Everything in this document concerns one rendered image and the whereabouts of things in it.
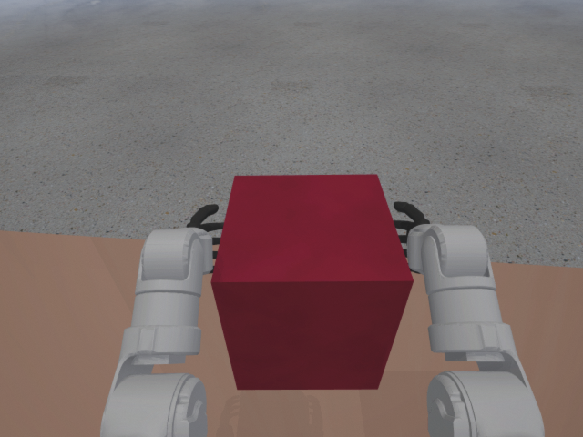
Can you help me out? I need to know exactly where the carton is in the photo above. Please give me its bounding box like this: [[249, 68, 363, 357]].
[[211, 174, 414, 390]]

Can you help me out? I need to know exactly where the robot left hand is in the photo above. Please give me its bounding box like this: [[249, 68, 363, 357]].
[[187, 204, 224, 274]]

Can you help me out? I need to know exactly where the right robot upper arm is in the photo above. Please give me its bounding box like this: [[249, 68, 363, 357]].
[[427, 371, 544, 437]]

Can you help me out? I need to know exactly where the robot left forearm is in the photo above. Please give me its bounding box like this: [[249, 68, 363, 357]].
[[100, 228, 213, 437]]

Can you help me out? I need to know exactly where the left robot upper arm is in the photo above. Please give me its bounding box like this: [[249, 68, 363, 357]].
[[102, 373, 208, 437]]

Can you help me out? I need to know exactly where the robot right hand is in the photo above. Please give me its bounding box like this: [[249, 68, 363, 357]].
[[394, 202, 430, 274]]

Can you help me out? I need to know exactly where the robot right forearm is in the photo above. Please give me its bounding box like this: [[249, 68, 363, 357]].
[[407, 224, 545, 437]]

